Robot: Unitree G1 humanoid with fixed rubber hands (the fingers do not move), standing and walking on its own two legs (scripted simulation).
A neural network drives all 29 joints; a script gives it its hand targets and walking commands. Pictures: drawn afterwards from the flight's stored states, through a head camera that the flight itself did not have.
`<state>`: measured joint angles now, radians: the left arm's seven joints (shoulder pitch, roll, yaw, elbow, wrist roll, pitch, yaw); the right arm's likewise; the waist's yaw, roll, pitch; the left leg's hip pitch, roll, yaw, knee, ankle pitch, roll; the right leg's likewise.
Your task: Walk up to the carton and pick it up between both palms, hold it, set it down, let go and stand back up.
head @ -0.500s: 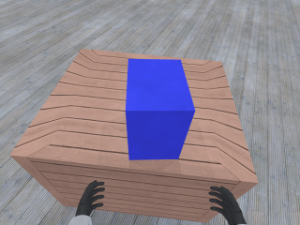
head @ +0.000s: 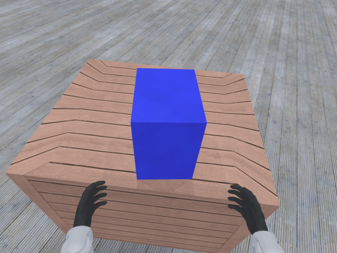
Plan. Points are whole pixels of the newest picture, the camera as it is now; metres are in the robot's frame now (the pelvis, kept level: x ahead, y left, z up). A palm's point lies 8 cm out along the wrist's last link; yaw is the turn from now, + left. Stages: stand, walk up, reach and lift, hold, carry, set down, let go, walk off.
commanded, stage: reach and lift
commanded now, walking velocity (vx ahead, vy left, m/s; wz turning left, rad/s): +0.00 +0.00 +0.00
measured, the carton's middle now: (165, 125) +0.50 +0.03 +0.00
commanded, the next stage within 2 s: none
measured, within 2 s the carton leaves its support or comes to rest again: neither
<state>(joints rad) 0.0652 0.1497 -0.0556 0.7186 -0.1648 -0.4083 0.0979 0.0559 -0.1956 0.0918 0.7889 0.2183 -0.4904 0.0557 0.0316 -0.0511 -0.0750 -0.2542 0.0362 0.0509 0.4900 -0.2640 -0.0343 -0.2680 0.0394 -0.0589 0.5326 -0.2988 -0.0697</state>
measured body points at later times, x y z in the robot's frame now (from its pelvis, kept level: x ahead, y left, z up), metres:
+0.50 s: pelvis -0.02 +0.01 +0.00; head -0.02 +0.02 +0.45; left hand +0.28 +0.22 +0.00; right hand +0.30 -0.18 +0.01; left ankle -0.01 +0.14 -0.73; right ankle -0.01 -0.06 -0.73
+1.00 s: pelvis -0.01 +0.02 +0.01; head +0.01 +0.02 +0.46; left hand +0.37 +0.21 +0.06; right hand +0.40 -0.19 +0.07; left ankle -0.01 +0.14 -0.73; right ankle -0.01 -0.06 -0.73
